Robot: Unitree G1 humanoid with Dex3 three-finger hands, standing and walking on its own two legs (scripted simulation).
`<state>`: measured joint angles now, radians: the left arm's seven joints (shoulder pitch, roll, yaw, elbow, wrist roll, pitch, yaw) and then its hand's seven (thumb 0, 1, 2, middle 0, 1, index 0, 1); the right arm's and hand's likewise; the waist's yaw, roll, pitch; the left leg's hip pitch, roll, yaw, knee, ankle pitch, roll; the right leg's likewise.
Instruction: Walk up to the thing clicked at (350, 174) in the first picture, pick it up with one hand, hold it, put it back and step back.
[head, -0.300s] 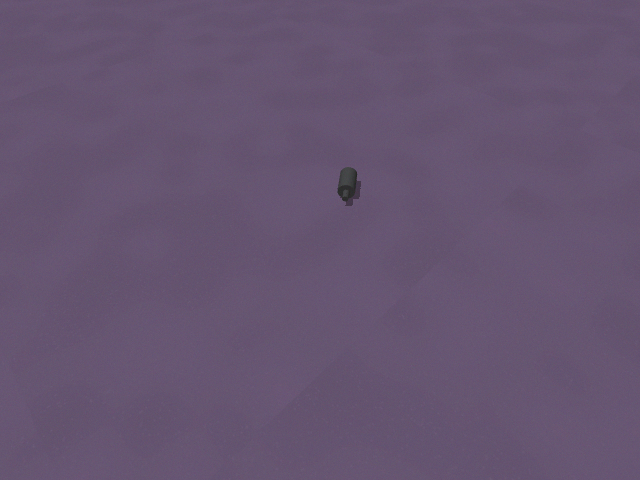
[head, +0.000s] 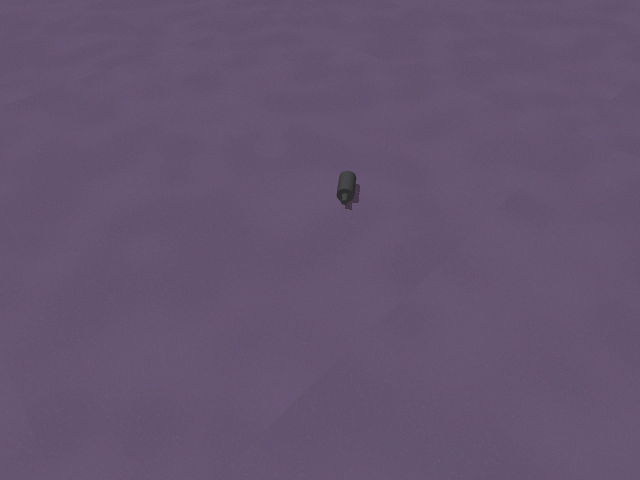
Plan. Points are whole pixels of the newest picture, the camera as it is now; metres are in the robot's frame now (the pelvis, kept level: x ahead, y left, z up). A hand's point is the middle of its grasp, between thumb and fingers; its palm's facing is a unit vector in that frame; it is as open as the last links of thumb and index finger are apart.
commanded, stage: stand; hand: left
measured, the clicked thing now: (346, 189) +1.48 -0.05 -0.74
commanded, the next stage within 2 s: walk up in 0.82 s
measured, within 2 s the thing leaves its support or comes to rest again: neither
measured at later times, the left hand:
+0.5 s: hand out of the picture +0.08 +0.25 -0.15, palm faces -0.03 -0.94 -0.34, open 7.4 cm
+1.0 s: hand out of the picture +0.08 +0.30 -0.15, palm faces -0.21 -0.90 -0.39, open 7.4 cm
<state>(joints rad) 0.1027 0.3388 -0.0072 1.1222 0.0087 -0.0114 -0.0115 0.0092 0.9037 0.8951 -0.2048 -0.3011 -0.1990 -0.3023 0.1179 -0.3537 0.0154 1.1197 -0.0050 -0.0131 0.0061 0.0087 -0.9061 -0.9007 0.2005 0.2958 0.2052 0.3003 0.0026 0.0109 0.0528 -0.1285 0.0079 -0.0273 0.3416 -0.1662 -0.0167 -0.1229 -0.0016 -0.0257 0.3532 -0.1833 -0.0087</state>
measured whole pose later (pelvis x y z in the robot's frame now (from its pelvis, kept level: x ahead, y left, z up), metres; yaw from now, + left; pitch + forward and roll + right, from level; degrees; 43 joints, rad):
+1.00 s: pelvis +0.02 +0.03 -0.01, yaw -9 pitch +1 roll -1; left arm 0.28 0.37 0.05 1.07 0.02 0.00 -0.03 0.01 0.90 0.89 -0.21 -0.30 -0.20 -0.30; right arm 0.14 -0.45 -0.10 0.90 -0.04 -0.02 0.10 0.01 -0.91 -0.90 0.20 0.30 0.21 0.30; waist -0.04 0.06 0.03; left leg -0.18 -0.01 -0.06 0.49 -0.41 0.08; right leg -0.27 0.05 0.14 0.48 -0.24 0.02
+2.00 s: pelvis +0.49 +0.10 -0.02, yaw -52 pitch +1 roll +1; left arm 0.23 0.46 0.05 0.87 -0.02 -0.04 0.06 0.01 0.90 0.89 -0.21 -0.30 -0.20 -0.30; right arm 0.41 -0.43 -0.11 0.74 -0.07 0.05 0.07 0.01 -0.90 -0.90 0.20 0.30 0.21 0.30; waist -0.16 0.02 0.10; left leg -0.27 0.00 0.26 0.61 -0.37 0.09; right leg -0.53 -0.04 -0.12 0.85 -0.31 -0.03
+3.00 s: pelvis +0.91 +0.26 -0.05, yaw -73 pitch -2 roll +0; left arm 0.33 0.41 0.05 0.72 0.03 -0.06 0.11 0.01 0.90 0.89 -0.21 -0.30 -0.21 -0.30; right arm 0.22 -0.47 -0.10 0.62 -0.06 0.13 0.08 0.01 -0.91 -0.90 0.20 0.30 0.21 0.30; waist -0.02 0.14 0.14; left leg -0.63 0.09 -0.11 1.38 -0.43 0.00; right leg -0.50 -0.08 0.01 0.83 -0.31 -0.02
